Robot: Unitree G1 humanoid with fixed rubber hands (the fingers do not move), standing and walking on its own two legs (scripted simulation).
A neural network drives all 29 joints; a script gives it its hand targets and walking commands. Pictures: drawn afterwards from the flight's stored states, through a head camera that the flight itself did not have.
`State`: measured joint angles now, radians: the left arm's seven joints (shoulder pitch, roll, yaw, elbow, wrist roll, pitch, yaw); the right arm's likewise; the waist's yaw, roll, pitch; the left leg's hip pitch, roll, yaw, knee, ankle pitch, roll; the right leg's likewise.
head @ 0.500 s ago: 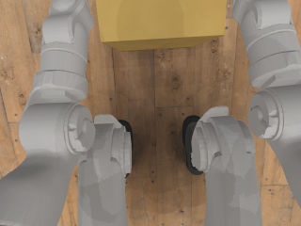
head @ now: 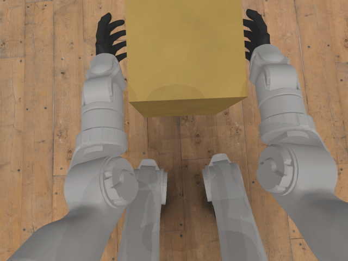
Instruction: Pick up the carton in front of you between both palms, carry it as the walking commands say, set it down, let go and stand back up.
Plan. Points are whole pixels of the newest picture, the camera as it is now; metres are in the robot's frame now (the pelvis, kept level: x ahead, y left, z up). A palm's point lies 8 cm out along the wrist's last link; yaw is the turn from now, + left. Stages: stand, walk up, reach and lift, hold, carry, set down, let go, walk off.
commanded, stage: reach and lift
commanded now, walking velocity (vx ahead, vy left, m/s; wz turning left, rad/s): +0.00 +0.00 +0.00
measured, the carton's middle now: (181, 67) +0.53 -0.02 -0.14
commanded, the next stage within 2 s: none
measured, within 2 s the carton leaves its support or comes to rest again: neither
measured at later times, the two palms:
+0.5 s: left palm (63, 38) +0.48 +0.14 +0.10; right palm (296, 33) +0.47 -0.16 +0.08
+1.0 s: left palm out of the picture +0.43 +0.14 +0.24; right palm out of the picture +0.42 -0.15 +0.23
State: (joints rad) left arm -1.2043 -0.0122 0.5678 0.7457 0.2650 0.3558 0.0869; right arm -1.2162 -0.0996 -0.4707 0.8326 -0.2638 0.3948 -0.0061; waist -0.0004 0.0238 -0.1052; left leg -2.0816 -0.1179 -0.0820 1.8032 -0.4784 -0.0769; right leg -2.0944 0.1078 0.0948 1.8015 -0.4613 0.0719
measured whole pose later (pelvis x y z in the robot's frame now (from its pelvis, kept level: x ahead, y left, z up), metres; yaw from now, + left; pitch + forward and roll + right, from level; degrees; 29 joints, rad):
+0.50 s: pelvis +0.04 +0.00 +0.12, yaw +0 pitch +36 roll +0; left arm -0.84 -0.09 0.48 0.66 0.23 0.37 0.07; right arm -0.82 0.02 -0.41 0.68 -0.22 0.42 -0.03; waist 0.01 0.02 -0.23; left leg -1.59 -0.11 -0.11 1.44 -0.48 -0.06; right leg -1.60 0.10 0.11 1.43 -0.46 0.05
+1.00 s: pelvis +0.10 +0.01 +0.26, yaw -1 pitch +18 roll +0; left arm -0.40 -0.17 0.35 0.53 0.22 0.34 0.06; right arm -0.39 0.10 -0.31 0.56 -0.21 0.39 -0.02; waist -0.01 0.03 -0.19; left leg -0.79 -0.08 -0.14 0.85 -0.36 -0.02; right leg -0.79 0.07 0.13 0.83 -0.34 0.04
